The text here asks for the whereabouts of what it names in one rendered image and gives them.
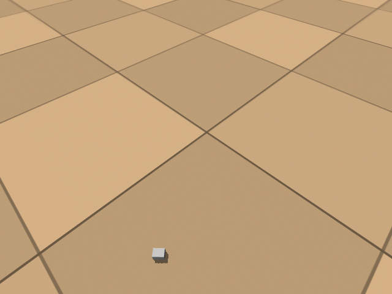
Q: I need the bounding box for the small box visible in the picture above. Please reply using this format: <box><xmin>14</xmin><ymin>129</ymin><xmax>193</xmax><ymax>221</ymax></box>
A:
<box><xmin>152</xmin><ymin>248</ymin><xmax>166</xmax><ymax>260</ymax></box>

